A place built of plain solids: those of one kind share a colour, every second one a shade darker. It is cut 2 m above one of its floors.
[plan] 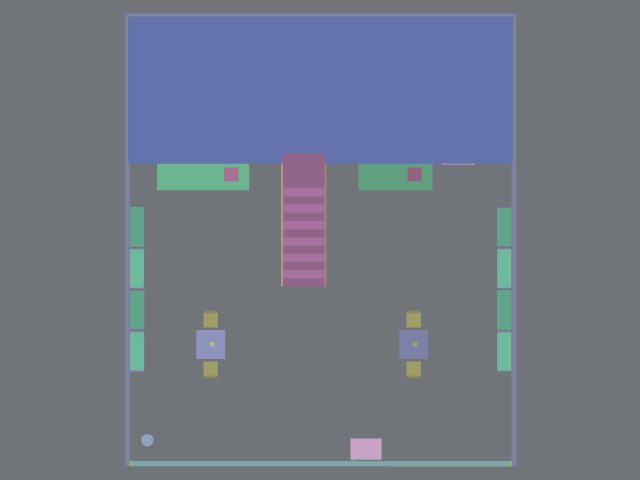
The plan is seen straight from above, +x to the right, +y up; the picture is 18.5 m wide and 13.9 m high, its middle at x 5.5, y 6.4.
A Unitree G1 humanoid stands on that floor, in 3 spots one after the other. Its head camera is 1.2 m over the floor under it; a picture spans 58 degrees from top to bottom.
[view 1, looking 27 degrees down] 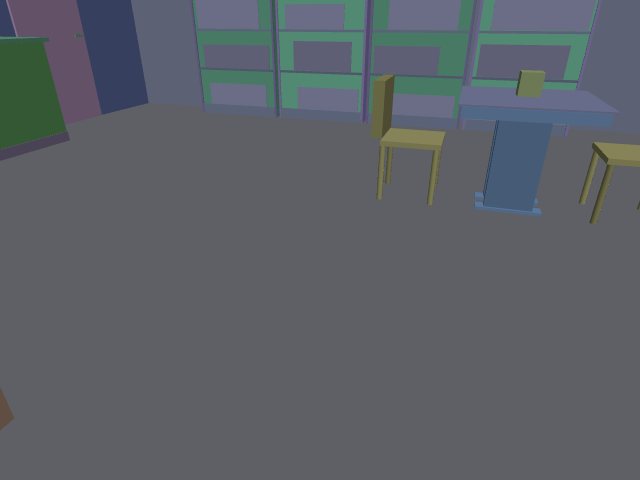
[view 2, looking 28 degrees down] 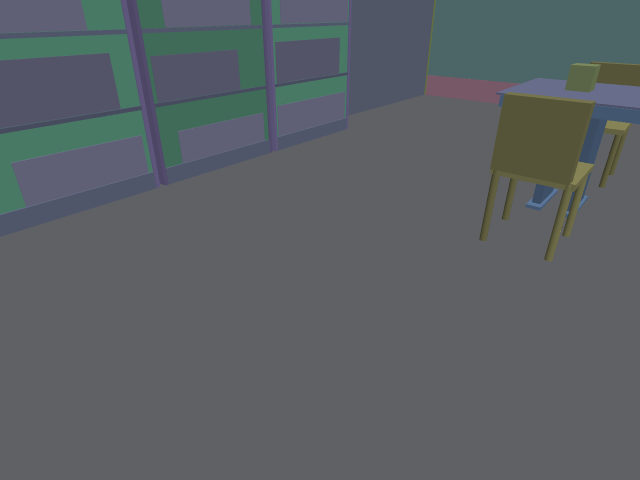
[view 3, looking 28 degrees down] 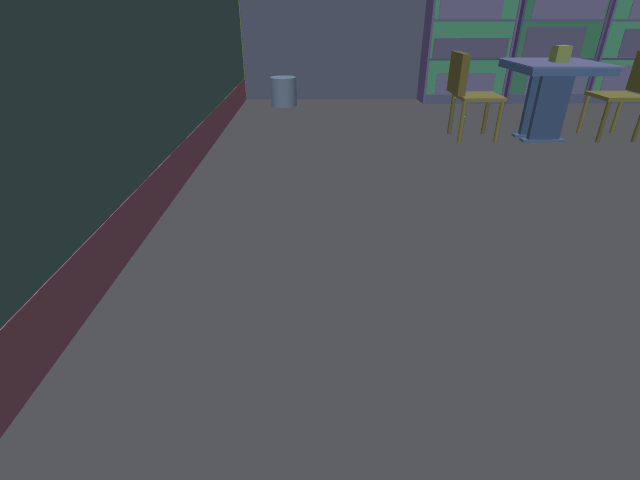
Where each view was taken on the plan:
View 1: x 5.03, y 3.75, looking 18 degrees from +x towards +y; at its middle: ground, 2.64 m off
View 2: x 7.68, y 6.60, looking -50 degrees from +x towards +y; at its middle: ground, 2.56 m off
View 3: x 6.83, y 1.00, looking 179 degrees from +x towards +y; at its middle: ground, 2.56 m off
